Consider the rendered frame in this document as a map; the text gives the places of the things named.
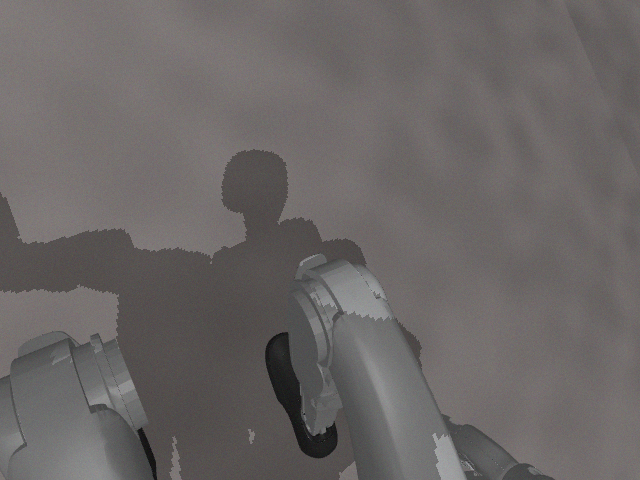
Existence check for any left robot foot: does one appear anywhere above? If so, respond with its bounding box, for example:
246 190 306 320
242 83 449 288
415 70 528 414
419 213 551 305
137 428 157 480

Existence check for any right robot arm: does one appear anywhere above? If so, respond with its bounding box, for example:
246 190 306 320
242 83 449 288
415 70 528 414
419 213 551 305
502 463 555 480

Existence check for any right robot hand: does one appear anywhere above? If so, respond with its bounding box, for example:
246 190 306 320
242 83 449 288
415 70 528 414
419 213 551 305
442 414 519 480

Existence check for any right robot foot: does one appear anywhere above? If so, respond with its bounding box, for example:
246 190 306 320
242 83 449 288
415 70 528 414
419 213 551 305
265 332 338 458

